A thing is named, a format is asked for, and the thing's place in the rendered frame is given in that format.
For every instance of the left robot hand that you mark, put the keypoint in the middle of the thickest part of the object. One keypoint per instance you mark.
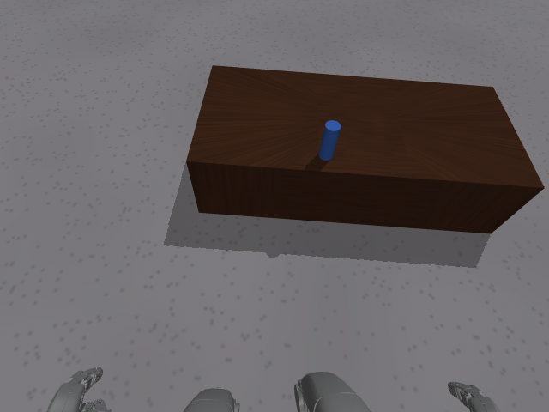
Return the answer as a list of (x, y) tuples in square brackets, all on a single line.
[(69, 396)]

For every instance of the can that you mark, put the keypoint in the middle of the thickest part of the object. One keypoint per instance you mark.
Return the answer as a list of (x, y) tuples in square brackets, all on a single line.
[(329, 140)]

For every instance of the right robot hand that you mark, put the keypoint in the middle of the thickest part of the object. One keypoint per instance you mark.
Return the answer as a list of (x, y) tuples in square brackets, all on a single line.
[(472, 397)]

